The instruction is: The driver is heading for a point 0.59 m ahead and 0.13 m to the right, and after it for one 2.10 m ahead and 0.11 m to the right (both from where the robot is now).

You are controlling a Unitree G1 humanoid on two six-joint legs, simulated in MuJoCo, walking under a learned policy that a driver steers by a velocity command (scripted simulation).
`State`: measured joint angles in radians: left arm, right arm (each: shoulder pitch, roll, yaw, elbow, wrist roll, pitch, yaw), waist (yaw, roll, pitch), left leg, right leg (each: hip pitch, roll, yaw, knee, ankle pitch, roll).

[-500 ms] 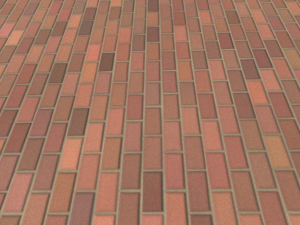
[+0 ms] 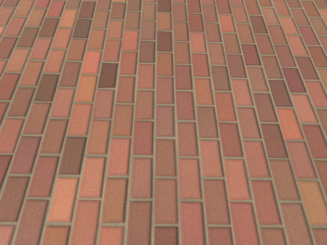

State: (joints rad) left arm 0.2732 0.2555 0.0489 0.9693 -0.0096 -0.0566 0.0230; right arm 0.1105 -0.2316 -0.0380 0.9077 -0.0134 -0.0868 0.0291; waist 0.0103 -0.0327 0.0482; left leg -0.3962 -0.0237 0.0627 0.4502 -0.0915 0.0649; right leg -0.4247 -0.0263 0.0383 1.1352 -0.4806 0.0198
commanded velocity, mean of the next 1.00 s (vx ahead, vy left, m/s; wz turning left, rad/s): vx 0.19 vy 0.00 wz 0.00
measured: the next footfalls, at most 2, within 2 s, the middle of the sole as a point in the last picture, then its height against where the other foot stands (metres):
right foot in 0.24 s outside the picture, level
left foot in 1.26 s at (143, 221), level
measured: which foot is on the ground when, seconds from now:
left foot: down 0.00-0.80, up 0.82-1.00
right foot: up 0.00-0.22, down 0.24-1.00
